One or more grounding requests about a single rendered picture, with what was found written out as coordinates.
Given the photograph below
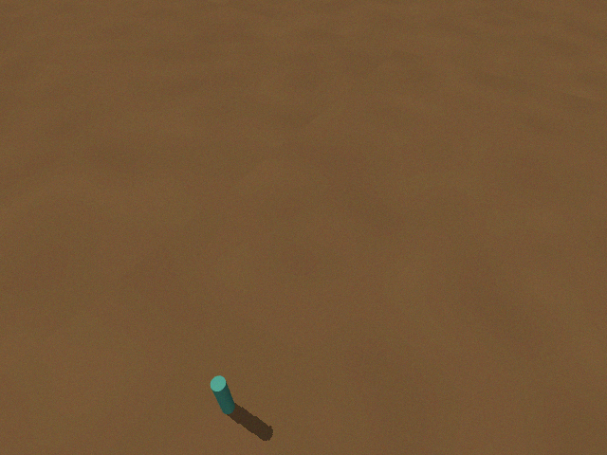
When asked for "can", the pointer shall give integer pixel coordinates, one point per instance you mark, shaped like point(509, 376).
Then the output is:
point(222, 394)

